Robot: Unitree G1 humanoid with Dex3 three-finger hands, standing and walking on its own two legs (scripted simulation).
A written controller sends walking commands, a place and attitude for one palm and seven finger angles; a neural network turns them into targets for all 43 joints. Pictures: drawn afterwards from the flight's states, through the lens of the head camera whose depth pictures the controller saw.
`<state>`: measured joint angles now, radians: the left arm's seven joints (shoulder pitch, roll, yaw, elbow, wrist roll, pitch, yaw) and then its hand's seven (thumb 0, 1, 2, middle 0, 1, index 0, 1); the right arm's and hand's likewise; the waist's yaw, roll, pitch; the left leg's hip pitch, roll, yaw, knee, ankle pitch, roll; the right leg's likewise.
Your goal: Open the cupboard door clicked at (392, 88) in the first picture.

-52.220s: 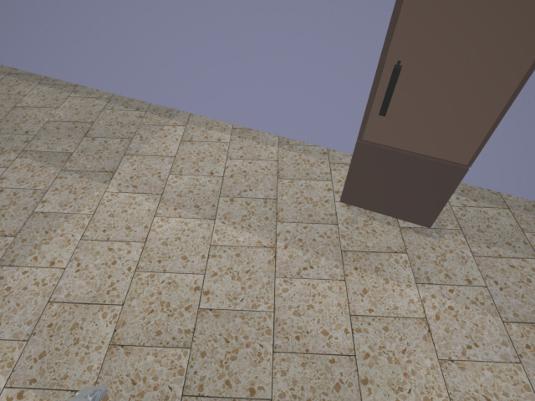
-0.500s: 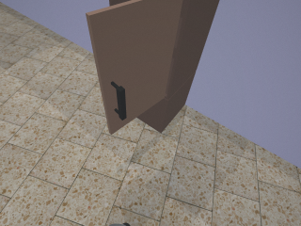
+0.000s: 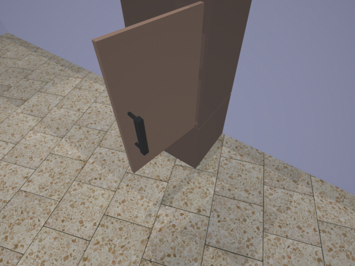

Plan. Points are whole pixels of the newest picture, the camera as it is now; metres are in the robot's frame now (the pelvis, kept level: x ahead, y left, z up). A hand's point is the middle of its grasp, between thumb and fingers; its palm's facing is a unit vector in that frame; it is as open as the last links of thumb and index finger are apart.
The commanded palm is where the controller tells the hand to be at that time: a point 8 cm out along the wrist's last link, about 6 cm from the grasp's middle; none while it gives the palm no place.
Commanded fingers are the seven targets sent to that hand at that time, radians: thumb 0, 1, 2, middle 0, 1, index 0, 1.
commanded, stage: let the arm hang, fingers relaxed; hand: left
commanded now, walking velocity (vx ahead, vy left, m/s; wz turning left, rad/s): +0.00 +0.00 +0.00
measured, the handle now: (137, 134) +0.56 +0.17 -0.10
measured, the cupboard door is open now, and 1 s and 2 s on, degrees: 80 80 80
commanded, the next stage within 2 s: look to check the result in 0.18 s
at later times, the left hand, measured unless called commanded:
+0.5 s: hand out of the picture +0.03 +0.21 -0.17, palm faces -0.01 -0.97 -0.26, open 7.4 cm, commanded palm none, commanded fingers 0.00 0.90 0.90 -0.20 -0.30 -0.20 -0.30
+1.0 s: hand out of the picture +0.06 +0.21 -0.17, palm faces -0.01 -0.96 -0.27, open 7.4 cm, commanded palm none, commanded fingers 0.00 0.90 0.90 -0.20 -0.30 -0.20 -0.30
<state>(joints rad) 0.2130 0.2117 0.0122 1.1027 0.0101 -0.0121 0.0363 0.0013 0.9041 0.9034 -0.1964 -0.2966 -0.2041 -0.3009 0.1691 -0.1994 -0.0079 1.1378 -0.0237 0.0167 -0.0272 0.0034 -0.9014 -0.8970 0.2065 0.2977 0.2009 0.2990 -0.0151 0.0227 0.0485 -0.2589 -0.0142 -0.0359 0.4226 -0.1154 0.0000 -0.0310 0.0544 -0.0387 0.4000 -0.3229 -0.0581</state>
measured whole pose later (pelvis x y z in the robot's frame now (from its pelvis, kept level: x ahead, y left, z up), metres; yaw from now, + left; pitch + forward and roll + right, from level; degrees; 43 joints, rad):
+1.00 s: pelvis +0.02 +0.00 +0.00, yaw -1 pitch -2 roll +1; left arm 0.21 0.23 0.01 1.12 0.01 -0.01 0.03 0.00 0.90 0.90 -0.20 -0.30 -0.21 -0.30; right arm 0.14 -0.24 0.00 1.14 -0.02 0.01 -0.03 0.00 -0.90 -0.90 0.21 0.30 0.20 0.30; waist -0.01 -0.01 0.06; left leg -0.22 -0.02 -0.01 0.39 -0.13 0.01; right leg 0.02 0.04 -0.02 0.33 -0.32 -0.05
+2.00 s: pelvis +0.03 -0.01 +0.00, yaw -1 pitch -2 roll +1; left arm 0.24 0.21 0.01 1.12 0.01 -0.01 0.04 0.00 0.90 0.90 -0.20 -0.30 -0.21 -0.30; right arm 0.17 -0.22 0.00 1.15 -0.02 0.01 -0.04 0.00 -0.90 -0.90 0.21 0.30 0.20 0.30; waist -0.01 -0.01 0.06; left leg -0.21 -0.01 -0.01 0.39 -0.15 -0.01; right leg 0.03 0.05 -0.01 0.32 -0.32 -0.06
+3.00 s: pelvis +0.00 -0.03 +0.00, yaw -16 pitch +1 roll +3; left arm 0.27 0.19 0.07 0.97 0.02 0.03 0.03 0.00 0.90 0.90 -0.20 -0.30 -0.21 -0.30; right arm 0.12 -0.22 -0.07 1.00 -0.02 0.07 -0.05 0.01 -0.90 -0.90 0.21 0.30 0.20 0.30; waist 0.03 0.01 0.11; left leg -0.49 0.02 0.01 1.08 -0.43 -0.05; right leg -0.19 0.08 0.06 0.55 -0.35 -0.10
